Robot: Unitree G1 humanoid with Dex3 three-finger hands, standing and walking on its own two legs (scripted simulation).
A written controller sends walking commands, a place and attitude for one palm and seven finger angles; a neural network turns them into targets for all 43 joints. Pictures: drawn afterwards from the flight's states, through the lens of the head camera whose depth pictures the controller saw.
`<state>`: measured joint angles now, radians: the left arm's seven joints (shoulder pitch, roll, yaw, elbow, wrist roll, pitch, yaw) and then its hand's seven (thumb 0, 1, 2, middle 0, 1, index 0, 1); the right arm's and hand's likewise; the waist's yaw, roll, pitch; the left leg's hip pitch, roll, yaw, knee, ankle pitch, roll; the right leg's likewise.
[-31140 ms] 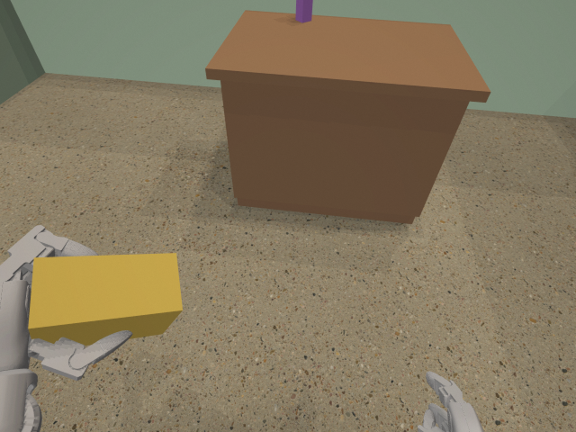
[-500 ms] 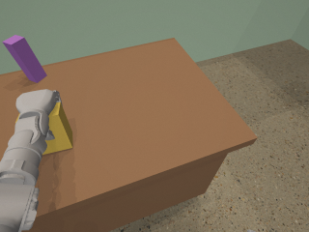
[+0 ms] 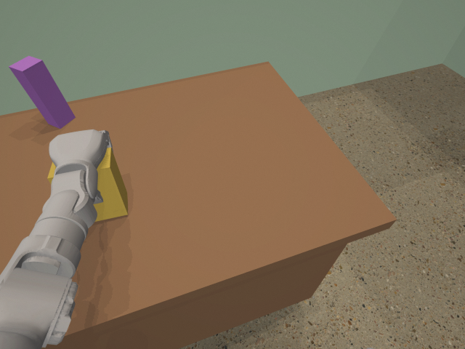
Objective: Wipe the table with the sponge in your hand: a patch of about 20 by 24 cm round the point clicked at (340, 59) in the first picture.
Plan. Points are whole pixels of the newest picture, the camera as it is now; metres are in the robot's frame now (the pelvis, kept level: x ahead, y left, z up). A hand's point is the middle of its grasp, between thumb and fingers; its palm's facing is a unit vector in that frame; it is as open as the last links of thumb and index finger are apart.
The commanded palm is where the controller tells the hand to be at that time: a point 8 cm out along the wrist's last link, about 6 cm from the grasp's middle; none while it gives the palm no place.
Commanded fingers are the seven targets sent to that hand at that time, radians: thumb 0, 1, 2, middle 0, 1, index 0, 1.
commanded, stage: slide across to the middle lane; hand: left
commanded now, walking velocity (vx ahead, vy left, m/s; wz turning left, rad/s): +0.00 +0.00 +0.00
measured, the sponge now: (96, 194) +0.39 +0.31 +0.01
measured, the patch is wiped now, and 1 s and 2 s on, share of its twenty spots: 0.45 0.60 0.65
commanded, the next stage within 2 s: wipe back along the middle lane in 0.22 s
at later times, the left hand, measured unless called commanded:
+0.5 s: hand (114, 165) +0.42 +0.26 +0.07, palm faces -0.07 +0.00 -1.00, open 10.7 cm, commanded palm +0.39 +0.23 +0.11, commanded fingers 0.00 0.10 1.30 -1.20 -1.60 -1.20 -1.60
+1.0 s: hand (124, 184) +0.38 +0.23 +0.07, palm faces +0.00 -0.02 -1.00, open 10.7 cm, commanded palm +0.34 +0.21 +0.10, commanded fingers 0.00 0.10 1.30 -1.20 -1.60 -1.20 -1.60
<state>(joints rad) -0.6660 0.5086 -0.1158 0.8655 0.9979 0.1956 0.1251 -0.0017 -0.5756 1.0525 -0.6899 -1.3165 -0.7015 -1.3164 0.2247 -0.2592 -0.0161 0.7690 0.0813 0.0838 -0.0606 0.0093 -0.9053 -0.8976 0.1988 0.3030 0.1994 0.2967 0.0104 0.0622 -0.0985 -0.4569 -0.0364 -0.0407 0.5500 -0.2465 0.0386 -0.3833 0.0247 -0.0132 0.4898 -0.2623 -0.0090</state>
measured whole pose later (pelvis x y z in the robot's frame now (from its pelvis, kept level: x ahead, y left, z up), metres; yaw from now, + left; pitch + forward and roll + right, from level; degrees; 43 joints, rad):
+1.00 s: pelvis +0.02 -0.01 +0.00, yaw +0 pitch +5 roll +0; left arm -0.40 0.34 -0.23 0.47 0.99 0.47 0.14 -0.01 -0.52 1.04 -0.62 -1.38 -0.63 -1.38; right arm 0.09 -0.26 0.02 0.68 0.09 0.17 -0.03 0.01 -0.91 -0.90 0.20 0.30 0.20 0.30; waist 0.04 0.07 -0.11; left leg -0.33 -0.03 -0.03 0.50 -0.26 0.02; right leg -0.27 0.03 0.00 0.48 -0.29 -0.03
